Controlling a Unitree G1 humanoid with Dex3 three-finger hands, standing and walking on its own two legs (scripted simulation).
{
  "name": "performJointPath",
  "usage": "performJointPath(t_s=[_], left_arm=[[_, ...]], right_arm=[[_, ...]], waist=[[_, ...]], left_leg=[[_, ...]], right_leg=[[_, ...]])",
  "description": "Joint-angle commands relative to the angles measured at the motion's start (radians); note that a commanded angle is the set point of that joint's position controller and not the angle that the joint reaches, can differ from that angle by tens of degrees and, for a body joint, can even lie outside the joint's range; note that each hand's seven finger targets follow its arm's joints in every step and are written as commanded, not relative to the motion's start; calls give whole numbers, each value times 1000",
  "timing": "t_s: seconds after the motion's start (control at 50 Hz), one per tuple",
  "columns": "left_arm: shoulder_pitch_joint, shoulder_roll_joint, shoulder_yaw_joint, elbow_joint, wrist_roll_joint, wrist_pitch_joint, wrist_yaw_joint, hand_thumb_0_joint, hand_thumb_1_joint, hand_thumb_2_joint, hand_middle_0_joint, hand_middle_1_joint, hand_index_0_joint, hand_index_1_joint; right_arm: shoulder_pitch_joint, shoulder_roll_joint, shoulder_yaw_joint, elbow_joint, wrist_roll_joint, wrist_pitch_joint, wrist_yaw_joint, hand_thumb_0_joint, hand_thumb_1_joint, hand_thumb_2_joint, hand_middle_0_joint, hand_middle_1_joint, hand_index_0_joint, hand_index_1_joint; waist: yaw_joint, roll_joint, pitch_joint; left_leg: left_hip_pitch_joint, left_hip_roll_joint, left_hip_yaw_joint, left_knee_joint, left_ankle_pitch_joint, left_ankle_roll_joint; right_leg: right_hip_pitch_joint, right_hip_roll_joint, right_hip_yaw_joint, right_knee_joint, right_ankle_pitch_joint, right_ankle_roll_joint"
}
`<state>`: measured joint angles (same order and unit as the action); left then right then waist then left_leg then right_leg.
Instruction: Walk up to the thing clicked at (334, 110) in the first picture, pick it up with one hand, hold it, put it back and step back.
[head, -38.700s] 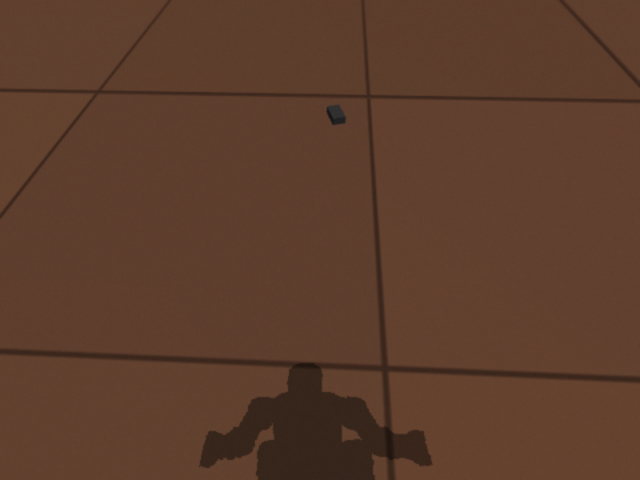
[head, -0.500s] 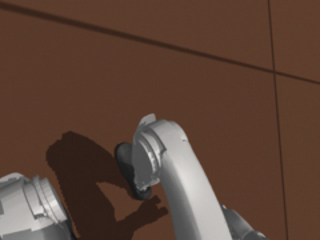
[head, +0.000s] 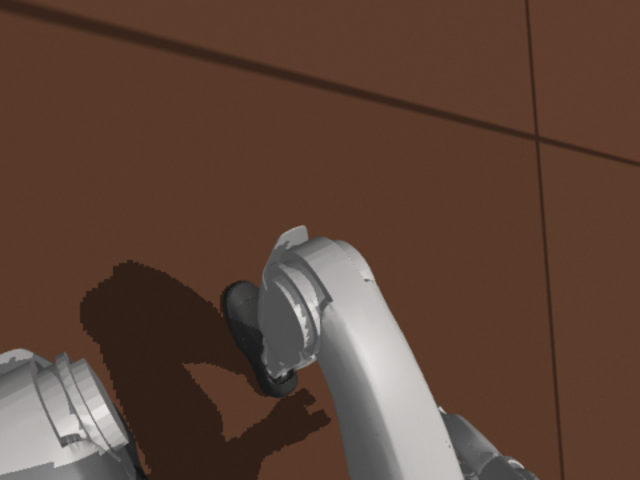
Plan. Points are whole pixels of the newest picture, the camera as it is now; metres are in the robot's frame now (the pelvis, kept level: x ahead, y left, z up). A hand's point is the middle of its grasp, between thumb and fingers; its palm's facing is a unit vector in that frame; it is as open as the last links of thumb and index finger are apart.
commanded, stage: open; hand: left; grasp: from above
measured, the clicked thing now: out of the picture +0.52 +0.31 -0.29
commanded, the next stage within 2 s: withdraw in 0.82 s
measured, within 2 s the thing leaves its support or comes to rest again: rests again in 0.12 s
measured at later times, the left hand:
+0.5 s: hand out of the picture +0.51 +0.29 -0.25, palm faces -0.48 -0.09 -0.87, open 11.6 cm
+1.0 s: hand out of the picture +0.52 +0.29 -0.25, palm faces -0.46 -0.09 -0.89, open 12.8 cm
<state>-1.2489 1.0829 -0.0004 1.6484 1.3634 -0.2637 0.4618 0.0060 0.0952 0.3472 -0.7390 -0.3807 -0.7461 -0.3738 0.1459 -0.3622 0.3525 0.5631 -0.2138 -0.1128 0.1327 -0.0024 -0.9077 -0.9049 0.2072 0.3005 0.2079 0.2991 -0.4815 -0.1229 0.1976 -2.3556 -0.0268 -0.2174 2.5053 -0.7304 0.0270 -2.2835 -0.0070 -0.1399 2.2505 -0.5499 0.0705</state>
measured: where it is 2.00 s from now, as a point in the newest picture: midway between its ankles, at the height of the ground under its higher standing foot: (201, 415)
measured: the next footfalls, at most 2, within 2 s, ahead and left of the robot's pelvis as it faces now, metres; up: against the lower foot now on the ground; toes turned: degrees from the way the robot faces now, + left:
none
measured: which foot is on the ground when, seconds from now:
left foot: down 0.00-1.00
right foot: down 0.00-1.00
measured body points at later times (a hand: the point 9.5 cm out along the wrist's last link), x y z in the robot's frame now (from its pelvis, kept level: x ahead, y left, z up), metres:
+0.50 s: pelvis +0.00 +0.00 +0.00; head +0.30 +0.12 +0.30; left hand +0.53 +0.29 -0.20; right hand +0.02 -0.26 -0.04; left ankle +0.06 +0.11 -0.28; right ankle +0.14 -0.13 -0.28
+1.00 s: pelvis +0.00 +0.00 +0.00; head +0.31 +0.12 +0.30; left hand +0.54 +0.29 -0.20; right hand +0.02 -0.25 -0.04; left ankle +0.06 +0.11 -0.28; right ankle +0.14 -0.13 -0.28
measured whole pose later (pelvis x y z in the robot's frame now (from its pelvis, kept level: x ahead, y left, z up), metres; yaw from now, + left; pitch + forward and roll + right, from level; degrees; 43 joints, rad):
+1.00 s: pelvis +0.00 +0.00 +0.00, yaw -1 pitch +32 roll -17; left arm -1.25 1.11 0.01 1.61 1.34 -0.25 0.43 0.00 -0.28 0.82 -0.30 -0.76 -0.28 -0.79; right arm 0.16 -0.37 0.37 0.54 -0.22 -0.10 0.12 0.00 -0.90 -0.90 0.21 0.30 0.21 0.30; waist -0.48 -0.12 0.22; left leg -2.36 -0.02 -0.22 2.50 -0.72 0.03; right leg -2.28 -0.01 -0.15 2.24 -0.54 0.06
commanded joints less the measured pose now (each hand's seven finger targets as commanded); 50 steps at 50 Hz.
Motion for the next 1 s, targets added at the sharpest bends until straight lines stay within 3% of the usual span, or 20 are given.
performJointPath(t_s=[0.0, 0.04, 0.12, 0.14, 0.22, 0.24, 0.26, 0.32, 0.38, 0.42, 0.44, 0.54, 0.56, 0.68, 0.76, 0.8, 0.86, 0.9, 0.92, 0.98], left_arm=[[-288, 174, 5, -118, -11, 7, 59, 0, 171, 585, -677, -494, -669, -503], [-261, 159, -4, -71, -18, 16, 53, 0, 123, 596, -620, -527, -620, -528], [-329, 214, 17, -162, -16, 26, 47, 0, -4, 615, -535, -560, -528, -568], [-296, 174, -1, -133, -18, 31, 40, 0, -17, 608, -512, -576, -513, -576], [-245, 167, 11, -77, -32, 35, 17, 0, -76, 646, -459, -599, -455, -604], [-314, 179, 0, -167, -33, 23, 11, 0, -93, 662, -454, -606, -445, -616], [-303, 200, 12, -136, -29, 27, 12, 0, -112, 673, -438, -631, -429, -641], [-252, 172, 11, -103, -42, 21, -5, 0, -140, 706, -422, -639, -406, -656], [-286, 199, 7, -154, -38, 6, -12, 0, -158, 714, -392, -674, -382, -684], [-258, 192, 2, -134, -43, -1, -14, 0, -170, 730, -392, -672, -376, -689], [-294, 224, 20, -173, -44, -10, -8, 0, -189, 748, -382, -676, -361, -697], [-299, 214, 16, -195, -33, -27, 8, 0, -224, 768, -336, -712, -319, -730], [-268, 187, -4, -151, -32, -24, 7, 0, -232, 776, -328, -711, -310, -730], [-276, 197, -2, -132, -25, -14, 25, 0, -270, 821, -308, -736, -279, -765], [-289, 202, 12, -155, -19, -1, 27, 0, -277, 833, -306, -738, -273, -771], [-261, 191, 11, -129, -23, 6, 23, 0, -278, 822, -293, -736, -264, -765], [-271, 208, 11, -138, -30, 12, 18, 0, -284, 823, -271, -763, -250, -784], [-282, 214, 18, -153, -29, 14, 16, 0, -296, 833, -272, -763, -246, -790], [-281, 204, 14, -160, -38, 14, 9, 0, -342, 851, -250, -843, -255, -857], [-333, 238, 34, -259, -38, 13, 3, 0, -374, 875, -238, -873, -234, -877]], right_arm=[[223, -342, -105, 38, -1, 8, -8, 0, -898, -902, 201, 300, 200, 300], [217, -342, -102, 39, 2, 5, -5, 0, -896, -900, 201, 300, 201, 300], [220, -341, -105, 35, 8, 7, -9, 0, -898, -902, 201, 301, 200, 301], [215, -345, -106, 22, 8, 5, -7, 0, -897, -901, 201, 300, 200, 300], [219, -343, -91, 25, 9, 11, -4, 0, -894, -900, 201, 301, 201, 300], [215, -358, -106, 16, 7, 10, -7, 0, -895, -901, 201, 301, 201, 301], [225, -351, -104, 27, 8, 16, -11, 0, -897, -902, 201, 301, 201, 300], [222, -351, -88, 19, 5, 21, -10, 0, -895, -902, 201, 300, 200, 300], [226, -352, -93, 13, 6, 29, -17, 0, -895, -901, 201, 300, 201, 300], [225, -353, -91, 13, 2, 30, -17, 0, -896, -902, 201, 300, 200, 300], [231, -353, -90, 23, 2, 33, -20, 0, -895, -902, 201, 300, 200, 300], [229, -352, -87, 20, -1, 39, -22, 0, -893, -901, 201, 300, 200, 300], [222, -347, -90, 12, -2, 36, -22, 0, -892, -900, 201, 300, 200, 300], [224, -348, -87, 25, -5, 32, -24, 0, -894, -901, 201, 300, 200, 300], [233, -352, -93, 28, -5, 26, -22, 0, -894, -901, 200, 300, 200, 300], [229, -343, -77, 22, -5, 26, -18, 0, -892, -900, 200, 300, 200, 300], [229, -357, -91, 17, -3, 27, -23, 0, -891, -900, 200, 300, 200, 300], [235, -357, -96, 18, -3, 27, -24, 0, -893, -901, 200, 300, 200, 300], [234, -362, -94, 17, -4, 26, -23, 0, -908, -904, 200, 300, 200, 300], [241, -362, -106, 3, -1, 25, -23, 0, -911, -906, 200, 300, 200, 300]], waist=[[-89, 632, -707], [-97, 588, -644], [-70, 657, -710], [-78, 640, -685], [-92, 584, -637], [-89, 606, -664], [-75, 601, -686], [-90, 576, -641], [-83, 580, -677], [-86, 554, -630], [-80, 571, -658], [-84, 626, -677], [-83, 599, -662], [-92, 588, -628], [-83, 640, -650], [-94, 602, -635], [-90, 580, -636], [-83, 596, -653], [-90, 595, -641], [-73, 652, -708]], left_leg=[[563, 55, 48, -275, 342, -39], [499, 51, 53, -276, 292, -30], [559, 57, 46, -291, 328, -39], [566, 58, 42, -285, 338, -40], [503, 56, 41, -272, 321, -39], [502, 53, 51, -270, 315, -34], [517, 54, 47, -278, 309, -35], [497, 54, 40, -270, 297, -38], [492, 49, 53, -270, 291, -29], [455, 46, 61, -271, 248, -25], [470, 50, 55, -282, 254, -30], [550, 59, 26, -285, 315, -46], [539, 55, 37, -277, 303, -39], [500, 55, 46, -286, 278, -35], [557, 60, 30, -282, 326, -48], [530, 59, 32, -278, 319, -44], [494, 54, 48, -278, 294, -34], [509, 54, 47, -276, 302, -37], [509, 56, 42, -277, 299, -39], [566, 56, 43, -283, 319, -44]], right_leg=[[424, 36, -111, -128, 243, -93], [412, 38, -110, -139, 211, -89], [413, 31, -106, -137, 229, -94], [393, 32, -107, -129, 232, -95], [395, 29, -109, -139, 213, -94], [410, 34, -106, -144, 213, -96], [430, 32, -105, -148, 214, -99], [408, 26, -107, -144, 198, -98], [456, 34, -103, -153, 203, -97], [443, 36, -103, -158, 172, -96], [456, 35, -108, -163, 176, -95], [409, 29, -116, -142, 206, -98], [414, 34, -113, -142, 201, -98], [421, 35, -112, -161, 194, -93], [374, 24, -111, -144, 208, -100], [387, 25, -113, -148, 206, -97], [423, 30, -106, -158, 201, -97], [420, 29, -106, -158, 207, -99], [407, 27, -107, -157, 201, -99], [413, 27, -105, -153, 209, -103]])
